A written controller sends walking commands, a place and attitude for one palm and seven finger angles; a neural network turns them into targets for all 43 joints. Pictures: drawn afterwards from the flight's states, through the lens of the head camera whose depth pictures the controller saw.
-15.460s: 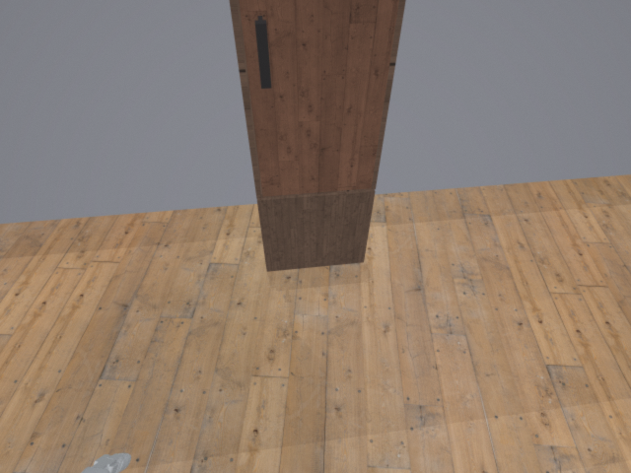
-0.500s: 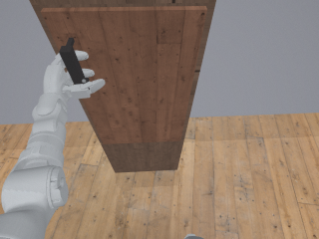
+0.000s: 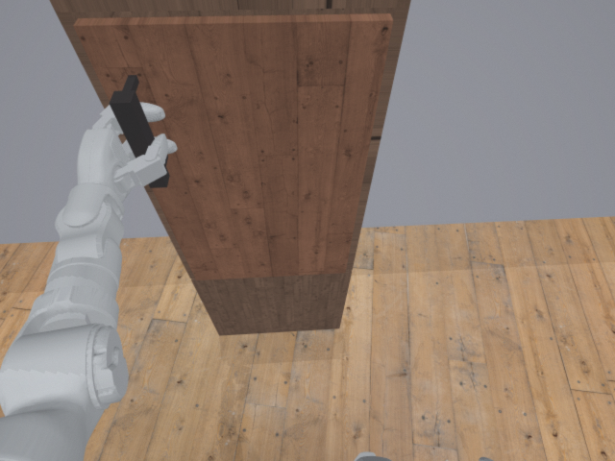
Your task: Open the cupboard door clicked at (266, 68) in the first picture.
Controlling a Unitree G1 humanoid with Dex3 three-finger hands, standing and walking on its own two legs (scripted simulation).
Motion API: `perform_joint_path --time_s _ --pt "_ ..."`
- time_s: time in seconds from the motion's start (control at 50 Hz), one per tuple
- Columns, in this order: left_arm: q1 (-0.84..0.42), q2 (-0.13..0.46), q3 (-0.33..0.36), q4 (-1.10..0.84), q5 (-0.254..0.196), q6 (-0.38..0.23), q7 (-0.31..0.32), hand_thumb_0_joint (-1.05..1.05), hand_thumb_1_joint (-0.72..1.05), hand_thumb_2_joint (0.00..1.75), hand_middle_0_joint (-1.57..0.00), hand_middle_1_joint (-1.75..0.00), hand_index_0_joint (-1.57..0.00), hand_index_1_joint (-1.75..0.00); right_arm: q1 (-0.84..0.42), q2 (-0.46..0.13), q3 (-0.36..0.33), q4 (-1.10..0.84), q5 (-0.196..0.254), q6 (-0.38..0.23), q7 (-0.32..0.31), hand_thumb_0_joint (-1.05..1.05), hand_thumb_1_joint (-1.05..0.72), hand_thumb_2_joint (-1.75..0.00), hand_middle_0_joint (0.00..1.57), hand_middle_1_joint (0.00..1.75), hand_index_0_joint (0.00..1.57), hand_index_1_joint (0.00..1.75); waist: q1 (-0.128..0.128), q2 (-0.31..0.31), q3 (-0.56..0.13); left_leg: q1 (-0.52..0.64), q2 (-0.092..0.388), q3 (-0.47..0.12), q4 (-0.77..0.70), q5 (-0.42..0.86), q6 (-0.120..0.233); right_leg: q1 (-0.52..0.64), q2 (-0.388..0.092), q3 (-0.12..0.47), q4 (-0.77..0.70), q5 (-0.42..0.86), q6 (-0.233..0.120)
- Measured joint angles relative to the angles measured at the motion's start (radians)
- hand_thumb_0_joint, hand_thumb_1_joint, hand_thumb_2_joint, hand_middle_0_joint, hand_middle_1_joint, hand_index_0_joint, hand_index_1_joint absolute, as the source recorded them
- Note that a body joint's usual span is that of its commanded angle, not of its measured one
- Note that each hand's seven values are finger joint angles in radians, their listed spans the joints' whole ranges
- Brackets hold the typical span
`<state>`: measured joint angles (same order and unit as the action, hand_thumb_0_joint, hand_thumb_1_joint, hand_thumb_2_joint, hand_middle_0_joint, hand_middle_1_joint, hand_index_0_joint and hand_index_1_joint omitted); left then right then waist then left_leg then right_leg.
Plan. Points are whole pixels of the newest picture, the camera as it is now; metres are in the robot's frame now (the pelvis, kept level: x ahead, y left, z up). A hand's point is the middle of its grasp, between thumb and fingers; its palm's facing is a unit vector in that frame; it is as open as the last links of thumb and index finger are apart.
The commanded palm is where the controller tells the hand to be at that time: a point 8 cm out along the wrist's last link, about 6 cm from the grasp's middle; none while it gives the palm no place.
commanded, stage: pull the door open along its arc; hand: left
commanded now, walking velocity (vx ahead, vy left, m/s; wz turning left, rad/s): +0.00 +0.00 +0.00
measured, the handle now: (146, 133) +0.51 +0.21 +0.14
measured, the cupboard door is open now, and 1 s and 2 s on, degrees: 0 44 38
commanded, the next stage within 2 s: open thumb and fingers to let go in 0.98 s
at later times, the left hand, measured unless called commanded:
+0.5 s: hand (173, 230) +0.35 +0.14 +0.14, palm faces +0.11 -0.99 +0.08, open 6.6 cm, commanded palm +0.29 +0.19 +0.13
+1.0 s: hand (249, 305) +0.25 +0.05 +0.14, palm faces +0.30 -0.96 -0.01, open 7.0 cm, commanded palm +0.19 +0.09 +0.13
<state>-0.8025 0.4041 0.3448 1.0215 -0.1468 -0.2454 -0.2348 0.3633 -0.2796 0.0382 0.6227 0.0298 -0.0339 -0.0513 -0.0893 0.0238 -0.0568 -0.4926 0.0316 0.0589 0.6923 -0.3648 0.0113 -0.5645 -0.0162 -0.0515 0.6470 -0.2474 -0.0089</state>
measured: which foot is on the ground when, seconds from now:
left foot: down 0.00-1.00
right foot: down 0.00-1.00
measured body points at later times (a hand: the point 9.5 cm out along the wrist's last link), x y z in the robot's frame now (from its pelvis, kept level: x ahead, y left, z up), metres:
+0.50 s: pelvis +0.03 +0.00 +0.01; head +0.02 -0.02 +0.46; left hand +0.34 +0.20 +0.13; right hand +0.18 -0.23 -0.08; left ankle -0.02 +0.11 -0.72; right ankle +0.04 -0.12 -0.72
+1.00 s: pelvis +0.04 -0.03 +0.01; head +0.01 -0.06 +0.45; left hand +0.23 +0.10 +0.15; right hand +0.25 -0.21 -0.07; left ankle -0.02 +0.11 -0.72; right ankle +0.04 -0.12 -0.72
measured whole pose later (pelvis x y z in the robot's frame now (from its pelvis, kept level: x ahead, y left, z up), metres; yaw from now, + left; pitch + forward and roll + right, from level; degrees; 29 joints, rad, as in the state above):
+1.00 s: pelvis +0.04 -0.03 +0.01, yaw +2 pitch -1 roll -1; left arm 0.42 0.00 -0.32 -0.56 0.00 0.27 0.46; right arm 0.11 -0.17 0.04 0.54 -0.02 0.13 0.07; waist 0.00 0.09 -0.07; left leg -0.20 0.06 0.01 0.62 -0.40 -0.03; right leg -0.28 0.01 -0.09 0.61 -0.33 -0.05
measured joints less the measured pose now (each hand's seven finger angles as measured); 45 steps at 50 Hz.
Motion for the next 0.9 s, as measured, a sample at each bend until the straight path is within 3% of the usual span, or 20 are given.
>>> perform_joint_path --time_s 0.18,0.4,0.5,0.6,0.7,0.8,0.9 --pt "0.140 -0.042 -0.010 -0.154 -0.029 0.027 0.027 0.00 0.70 0.78 -0.34 -1.35 -0.33 -1.35 0.013 0.002 -0.007 -0.011 0.007 0.006 0.014 0.01 -0.90 -0.90 0.21 0.30 0.20 0.30 0.014 0.012 -0.019 0.045 0.005 0.019 -0.027 -0.003 0.001 0.033 0.008 0.019 -0.018 0.000 0.001" --pt "0.520 -0.170 -0.097 -0.624 -0.077 0.124 0.049 0.00 0.68 0.71 -0.34 -1.35 -0.29 -1.32 -0.043 0.017 -0.014 -0.050 0.022 -0.006 0.026 0.01 -0.90 -0.90 0.21 0.30 0.20 0.30 0.059 0.026 -0.030 0.176 0.002 0.033 -0.099 0.000 0.000 0.149 0.010 0.032 -0.066 -0.006 0.005" --pt "0.724 -0.307 -0.212 -0.936 -0.060 0.214 0.253 0.02 0.67 0.71 -0.31 -1.34 -0.29 -1.27 -0.115 0.042 -0.024 -0.060 0.014 -0.023 0.047 0.01 -0.90 -0.90 0.20 0.30 0.20 0.30 0.091 0.029 -0.024 0.230 -0.002 0.026 -0.128 0.005 -0.004 0.203 0.007 0.025 -0.088 -0.008 0.007" --pt "0.892 -0.424 -0.358 -1.194 0.009 0.313 0.451 0.04 0.65 0.70 -0.29 -1.33 -0.31 -1.26 -0.200 0.072 -0.012 -0.079 -0.016 0.005 0.059 0.01 -0.90 -0.90 0.20 0.30 0.19 0.30 0.109 0.026 -0.004 0.264 -0.005 0.007 -0.138 0.008 -0.008 0.244 0.003 0.006 -0.095 -0.016 0.003" --pt "1.004 -0.493 -0.496 -1.340 0.087 0.407 0.597 0.05 0.64 0.69 -0.28 -1.29 -0.31 -1.28 -0.252 0.100 0.001 -0.100 -0.045 0.058 0.068 0.01 -0.90 -0.90 0.20 0.30 0.20 0.30 0.122 0.031 -0.001 0.288 -0.003 -0.014 -0.137 0.004 -0.015 0.275 0.002 -0.015 -0.093 -0.029 -0.004" --pt "1.094 -0.456 -0.603 -1.434 0.163 0.464 0.664 0.04 0.62 0.68 -0.29 -1.27 -0.29 -1.29 -0.273 0.126 0.008 -0.101 -0.061 0.118 0.093 0.01 -0.90 -0.90 0.21 0.30 0.20 0.30 0.123 0.039 -0.014 0.300 0.008 -0.026 -0.124 -0.009 -0.026 0.291 0.012 -0.027 -0.082 -0.045 -0.016" --pt "1.188 -0.420 -0.645 -1.534 0.149 0.499 0.670 0.04 0.62 0.68 -0.28 -1.23 -0.28 -1.28 -0.273 0.131 0.009 -0.100 -0.053 0.159 0.118 0.01 -0.90 -0.90 0.21 0.30 0.20 0.30 0.102 0.058 -0.016 0.302 0.022 -0.033 -0.096 -0.028 -0.036 0.296 0.025 -0.035 -0.062 -0.062 -0.027"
